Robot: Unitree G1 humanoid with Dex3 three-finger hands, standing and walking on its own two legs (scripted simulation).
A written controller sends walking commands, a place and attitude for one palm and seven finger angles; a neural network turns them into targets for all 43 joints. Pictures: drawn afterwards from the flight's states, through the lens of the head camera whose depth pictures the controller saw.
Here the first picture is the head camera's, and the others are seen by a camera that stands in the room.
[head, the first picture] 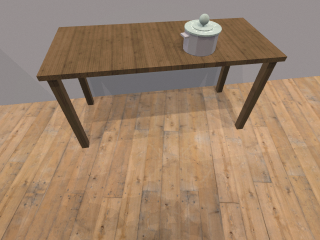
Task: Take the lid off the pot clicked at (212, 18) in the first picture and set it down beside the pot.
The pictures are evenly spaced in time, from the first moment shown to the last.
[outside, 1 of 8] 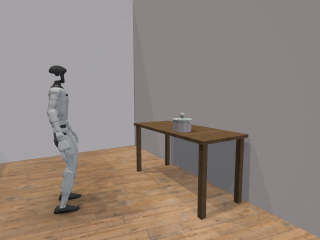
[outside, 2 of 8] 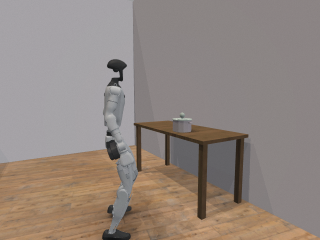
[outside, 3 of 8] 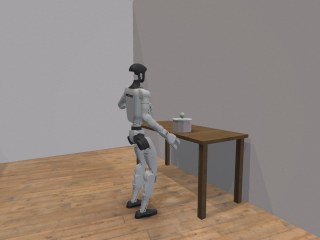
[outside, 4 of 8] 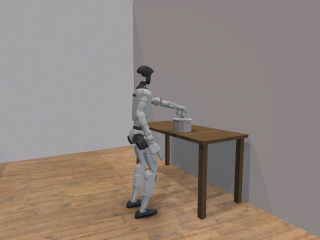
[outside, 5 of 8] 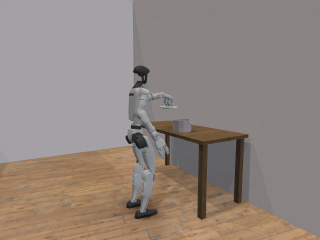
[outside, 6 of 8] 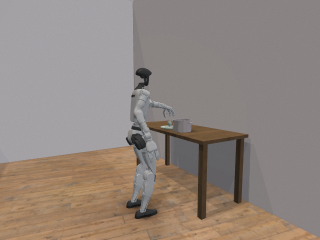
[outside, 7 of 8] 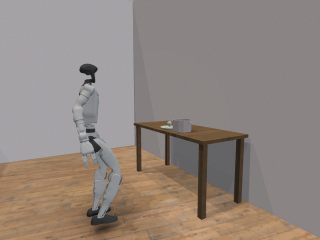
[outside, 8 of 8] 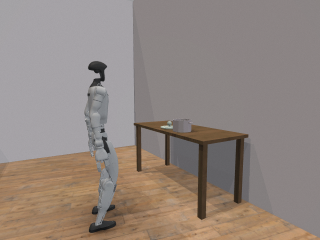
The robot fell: no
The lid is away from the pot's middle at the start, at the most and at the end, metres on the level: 0.00 0.24 0.23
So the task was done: yes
